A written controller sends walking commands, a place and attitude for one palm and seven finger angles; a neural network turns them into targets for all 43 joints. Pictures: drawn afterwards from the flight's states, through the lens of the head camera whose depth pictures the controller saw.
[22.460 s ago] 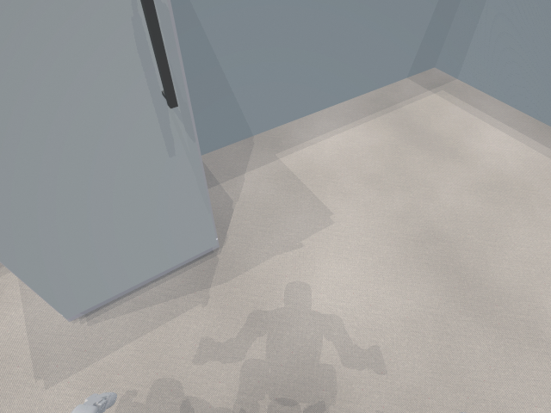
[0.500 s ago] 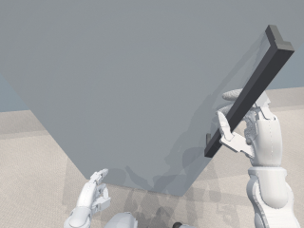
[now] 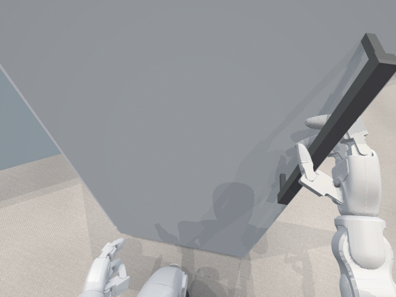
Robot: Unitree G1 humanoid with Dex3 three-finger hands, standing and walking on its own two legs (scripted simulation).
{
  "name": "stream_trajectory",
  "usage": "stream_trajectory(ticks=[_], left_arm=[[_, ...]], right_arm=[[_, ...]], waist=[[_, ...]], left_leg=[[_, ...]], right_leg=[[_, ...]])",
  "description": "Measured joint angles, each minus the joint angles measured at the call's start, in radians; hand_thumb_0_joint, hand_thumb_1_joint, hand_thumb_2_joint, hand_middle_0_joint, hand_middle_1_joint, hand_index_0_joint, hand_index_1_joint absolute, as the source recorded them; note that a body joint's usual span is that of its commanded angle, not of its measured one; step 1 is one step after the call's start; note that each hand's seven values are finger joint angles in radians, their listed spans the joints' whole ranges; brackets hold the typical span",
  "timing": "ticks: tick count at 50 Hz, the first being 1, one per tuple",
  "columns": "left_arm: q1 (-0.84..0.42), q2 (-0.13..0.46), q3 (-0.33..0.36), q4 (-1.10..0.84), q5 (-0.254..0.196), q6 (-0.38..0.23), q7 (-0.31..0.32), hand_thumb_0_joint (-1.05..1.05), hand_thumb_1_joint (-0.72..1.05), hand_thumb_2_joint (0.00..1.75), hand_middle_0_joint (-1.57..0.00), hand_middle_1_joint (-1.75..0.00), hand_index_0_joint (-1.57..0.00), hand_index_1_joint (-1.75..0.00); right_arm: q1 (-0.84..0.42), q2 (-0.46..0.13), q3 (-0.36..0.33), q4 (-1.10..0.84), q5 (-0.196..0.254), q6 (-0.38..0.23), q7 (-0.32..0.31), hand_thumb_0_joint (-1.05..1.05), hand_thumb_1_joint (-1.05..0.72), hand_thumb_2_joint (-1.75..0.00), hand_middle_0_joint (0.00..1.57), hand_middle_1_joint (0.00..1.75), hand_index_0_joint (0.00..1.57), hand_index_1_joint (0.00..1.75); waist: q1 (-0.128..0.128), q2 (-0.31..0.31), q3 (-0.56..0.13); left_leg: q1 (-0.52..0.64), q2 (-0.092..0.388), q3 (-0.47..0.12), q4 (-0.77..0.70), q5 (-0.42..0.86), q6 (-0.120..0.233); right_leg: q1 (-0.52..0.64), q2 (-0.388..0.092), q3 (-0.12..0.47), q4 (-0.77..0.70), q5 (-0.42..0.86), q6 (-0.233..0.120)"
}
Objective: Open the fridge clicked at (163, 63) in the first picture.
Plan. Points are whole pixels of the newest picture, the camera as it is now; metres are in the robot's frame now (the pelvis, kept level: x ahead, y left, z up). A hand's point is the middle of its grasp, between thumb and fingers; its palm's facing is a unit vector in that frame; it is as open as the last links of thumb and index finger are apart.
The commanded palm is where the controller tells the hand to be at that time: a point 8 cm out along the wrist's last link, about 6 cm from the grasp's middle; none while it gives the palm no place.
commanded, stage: walk backward, drawing the door open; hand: right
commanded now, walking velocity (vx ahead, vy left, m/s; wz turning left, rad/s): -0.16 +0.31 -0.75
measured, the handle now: (314, 143) +0.33 -0.13 +0.19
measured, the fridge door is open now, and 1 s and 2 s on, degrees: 33 74 65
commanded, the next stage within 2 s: stop walking and hold the door back in 0.72 s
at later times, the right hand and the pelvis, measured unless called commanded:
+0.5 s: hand out of the picture +0.10 -0.03 +0.18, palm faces +0.42 +0.87 -0.26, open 6.8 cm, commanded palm +0.05 -0.07 +0.19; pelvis -0.10 +0.19 -0.01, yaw -22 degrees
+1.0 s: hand out of the picture -0.01 +0.08 +0.18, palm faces +0.79 +0.58 -0.19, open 6.2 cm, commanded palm -0.03 +0.03 +0.17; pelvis -0.11 +0.39 +0.00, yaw -42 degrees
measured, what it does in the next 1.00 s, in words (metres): steps to the left, turning right: left foot, then right foot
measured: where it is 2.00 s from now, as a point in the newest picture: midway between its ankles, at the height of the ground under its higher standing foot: outside the picture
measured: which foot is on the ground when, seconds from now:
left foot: up 0.00-0.12, down 0.14-0.44, up 0.46-0.70, down 0.72-1.00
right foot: down 0.00-0.14, up 0.16-0.42, down 0.44-0.72, up 0.74-1.00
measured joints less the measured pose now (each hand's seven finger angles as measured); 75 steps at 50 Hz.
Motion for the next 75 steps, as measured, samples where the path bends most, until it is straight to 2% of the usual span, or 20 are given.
stream_trajectory(ticks=[6, 9, 12, 14, 21, 23, 24, 28, 36, 38, 41, 44, 47, 52, 54, 60, 65, 68, 71, 75], left_arm=[[-0.007, -0.023, -0.014, 0.036, -0.020, -0.011, -0.014, 0.01, 0.90, 0.90, -0.20, -0.30, -0.20, -0.30], [-0.060, -0.019, -0.013, 0.059, -0.024, 0.001, -0.013, 0.01, 0.90, 0.90, -0.20, -0.30, -0.21, -0.30], [-0.099, 0.000, 0.010, 0.070, -0.014, 0.018, 0.006, 0.01, 0.90, 0.90, -0.20, -0.30, -0.21, -0.30], [-0.093, 0.012, 0.020, 0.060, -0.005, 0.021, 0.021, 0.01, 0.90, 0.90, -0.20, -0.30, -0.20, -0.30], [-0.006, 0.041, 0.017, -0.010, 0.005, -0.012, 0.044, 0.01, 0.91, 0.90, -0.19, -0.30, -0.20, -0.30], [0.009, 0.049, 0.020, -0.049, 0.008, -0.030, 0.042, 0.01, 0.90, 0.90, -0.19, -0.30, -0.20, -0.30], [0.002, 0.037, 0.025, -0.048, 0.011, -0.031, 0.041, 0.01, 0.91, 0.90, -0.19, -0.30, -0.20, -0.30], [-0.004, 0.000, 0.013, 0.000, 0.001, -0.030, 0.016, 0.01, 0.90, 0.90, -0.19, -0.30, -0.20, -0.30], [0.005, -0.024, -0.009, 0.024, -0.023, -0.021, -0.005, 0.01, 0.90, 0.90, -0.20, -0.30, -0.21, -0.30], [-0.042, -0.018, -0.005, 0.043, -0.024, -0.015, -0.006, 0.01, 0.90, 0.90, -0.20, -0.30, -0.21, -0.30], [-0.089, 0.007, 0.017, 0.066, -0.019, 0.002, 0.008, 0.01, 0.90, 0.90, -0.20, -0.30, -0.21, -0.30], [-0.078, 0.025, 0.023, 0.050, -0.016, 0.014, 0.031, 0.01, 0.90, 0.90, -0.20, -0.30, -0.20, -0.30], [-0.040, 0.054, 0.015, 0.043, -0.014, 0.019, 0.048, 0.01, 0.90, 0.90, -0.20, -0.30, -0.20, -0.30], [-0.022, 0.095, -0.010, 0.036, -0.013, 0.038, 0.049, 0.01, 0.91, 0.90, -0.19, -0.30, -0.20, -0.30], [-0.039, 0.097, -0.014, 0.026, -0.016, 0.042, 0.047, 0.01, 0.91, 0.90, -0.19, -0.30, -0.20, -0.30], [-0.034, 0.055, -0.039, 0.043, -0.054, 0.057, 0.039, 0.01, 0.90, 0.90, -0.19, -0.30, -0.20, -0.30], [0.007, 0.018, -0.075, 0.088, -0.058, 0.076, 0.045, 0.01, 0.90, 0.90, -0.20, -0.30, -0.20, -0.30], [-0.022, 0.025, -0.068, 0.131, -0.048, 0.087, 0.043, 0.01, 0.90, 0.90, -0.20, -0.30, -0.21, -0.30], [-0.031, 0.065, -0.029, 0.174, -0.044, 0.069, 0.043, 0.01, 0.90, 0.89, -0.20, -0.30, -0.21, -0.30], [0.011, 0.120, 0.001, 0.196, -0.043, 0.048, 0.047, 0.01, 0.90, 0.90, -0.20, -0.30, -0.21, -0.30]], right_arm=[[0.009, 0.008, -0.036, 0.009, 0.030, 0.027, 0.000, -0.04, -0.63, -0.79, 0.46, 1.40, 0.23, 1.35], [0.008, 0.008, -0.088, -0.003, 0.034, 0.033, -0.006, -0.06, -0.63, -0.80, 0.46, 1.40, 0.22, 1.34], [0.014, 0.015, -0.103, -0.014, 0.025, 0.039, 0.003, -0.06, -0.63, -0.79, 0.46, 1.40, 0.21, 1.34], [0.029, 0.019, -0.095, -0.018, 0.022, 0.034, 0.012, -0.05, -0.63, -0.78, 0.46, 1.40, 0.22, 1.34], [0.080, 0.004, -0.030, -0.080, -0.002, 0.042, 0.035, -0.04, -0.61, -0.78, 0.46, 1.40, 0.26, 1.35], [0.074, -0.005, -0.025, -0.096, 0.001, 0.024, 0.030, -0.06, -0.60, -0.78, 0.46, 1.40, 0.26, 1.34], [0.060, -0.014, -0.027, -0.083, -0.001, 0.001, 0.029, -0.06, -0.60, -0.78, 0.46, 1.40, 0.26, 1.34], [0.059, -0.022, -0.039, -0.049, -0.013, -0.015, 0.044, -0.06, -0.59, -0.77, 0.46, 1.40, 0.27, 1.35], [0.090, -0.036, -0.105, -0.034, 0.028, 0.010, 0.021, -0.06, -0.61, -0.80, 0.46, 1.40, 0.24, 1.34], [0.078, -0.033, -0.151, -0.040, 0.024, 0.010, 0.011, -0.07, -0.61, -0.81, 0.46, 1.40, 0.23, 1.33], [0.084, -0.026, -0.173, -0.050, 0.021, 0.019, 0.015, -0.07, -0.61, -0.81, 0.46, 1.40, 0.22, 1.33], [0.092, -0.027, -0.159, -0.037, 0.030, -0.003, 0.021, -0.06, -0.61, -0.80, 0.46, 1.40, 0.24, 1.34], [0.022, -0.015, -0.097, 0.046, 0.025, -0.023, 0.015, -0.05, -0.61, -0.81, 0.46, 1.40, 0.29, 1.36], [-0.173, 0.017, -0.005, 0.249, 0.000, -0.027, -0.026, -0.04, -0.62, -0.82, 0.48, 1.41, 0.38, 1.38], [-0.265, 0.010, 0.011, 0.349, 0.009, -0.032, -0.037, -0.03, -0.63, -0.81, 0.48, 1.42, 0.40, 1.39], [-0.514, -0.026, 0.031, 0.729, 0.027, -0.011, -0.026, -0.03, -0.64, -0.83, 0.48, 1.41, 0.40, 1.40], [-0.737, -0.042, 0.009, 1.035, 0.039, 0.010, 0.003, -0.04, -0.65, -0.82, 0.48, 1.41, 0.41, 1.40], [-0.827, -0.065, -0.066, 1.130, 0.040, -0.001, 0.020, -0.04, -0.66, -0.81, 0.47, 1.40, 0.42, 1.40], [-0.849, -0.078, -0.128, 1.206, 0.043, -0.036, 0.024, -0.05, -0.67, -0.80, 0.47, 1.40, 0.41, 1.40], [-0.884, -0.108, -0.182, 1.326, 0.026, -0.081, 0.048, -0.07, -0.67, -0.78, 0.46, 1.40, 0.42, 1.40]], waist=[[-0.037, -0.065, -0.002], [-0.045, -0.075, 0.010], [-0.031, -0.044, 0.035], [-0.023, -0.018, 0.039], [-0.035, 0.050, -0.042], [-0.028, 0.033, -0.057], [-0.025, 0.044, -0.035], [-0.018, 0.031, 0.007], [-0.060, -0.048, -0.025], [-0.065, -0.042, -0.009], [-0.056, -0.024, 0.030], [-0.051, 0.011, 0.030], [-0.077, 0.032, -0.016], [-0.119, 0.053, -0.094], [-0.118, 0.056, -0.086], [-0.095, -0.030, -0.076], [-0.101, -0.054, -0.079], [-0.087, -0.040, -0.046], [-0.066, -0.051, -0.011], [-0.025, -0.020, -0.010]], left_leg=[[0.167, 0.015, -0.043, -0.239, 0.069, -0.025], [0.201, 0.012, -0.007, -0.332, 0.191, 0.038], [0.192, 0.048, 0.039, -0.327, 0.199, 0.091], [0.210, 0.074, 0.075, -0.363, 0.219, 0.106], [0.180, 0.093, 0.208, -0.449, 0.285, 0.153], [0.100, 0.077, 0.217, -0.323, 0.200, 0.085], [0.062, 0.070, 0.163, -0.202, 0.111, 0.042], [-0.016, 0.031, 0.014, 0.106, 0.056, -0.019], [0.259, 0.063, -0.033, -0.346, 0.067, -0.034], [0.236, 0.068, -0.009, -0.354, 0.205, -0.009], [0.227, 0.094, 0.026, -0.319, 0.184, 0.026], [0.244, 0.123, 0.071, -0.362, 0.206, 0.042], [0.235, 0.138, 0.119, -0.401, 0.236, 0.055], [0.185, 0.140, 0.167, -0.416, 0.279, 0.070], [0.149, 0.128, 0.135, -0.345, 0.197, 0.040], [0.080, 0.047, 0.036, 0.005, 0.030, -0.008], [0.232, 0.053, 0.034, -0.248, 0.012, -0.004], [0.210, 0.062, -0.025, -0.292, 0.171, 0.046], [0.200, 0.078, -0.057, -0.301, 0.200, 0.045], [0.210, 0.120, -0.085, -0.376, 0.252, 0.029]], right_leg=[[-0.055, -0.063, 0.110, -0.005, 0.050, 0.052], [-0.162, -0.067, 0.126, 0.184, -0.098, 0.009], [-0.289, -0.008, 0.026, 0.595, -0.227, -0.005], [-0.291, 0.007, -0.069, 0.668, -0.246, -0.002], [-0.067, 0.021, -0.243, 0.219, -0.246, -0.036], [-0.019, 0.003, -0.208, 0.045, -0.035, -0.066], [-0.029, 0.002, -0.192, 0.069, 0.007, -0.067], [-0.014, -0.033, -0.087, 0.038, 0.013, -0.020], [-0.109, -0.123, 0.080, 0.023, 0.056, 0.028], [-0.216, -0.102, 0.081, 0.253, -0.133, 0.007], [-0.326, -0.031, -0.006, 0.653, -0.267, -0.004], [-0.295, 0.002, -0.137, 0.663, -0.290, -0.004], [-0.208, 0.034, -0.188, 0.512, -0.277, -0.022], [0.014, 0.056, -0.153, 0.108, -0.209, -0.074], [0.041, 0.058, -0.140, 0.019, -0.064, -0.098], [0.030, 0.020, -0.066, 0.020, -0.003, -0.100], [-0.035, -0.023, -0.078, 0.099, -0.051, -0.079], [-0.170, 0.014, -0.043, 0.396, -0.195, -0.062], [-0.248, 0.057, -0.027, 0.611, -0.150, -0.038], [-0.245, 0.058, -0.076, 0.552, -0.112, -0.029]])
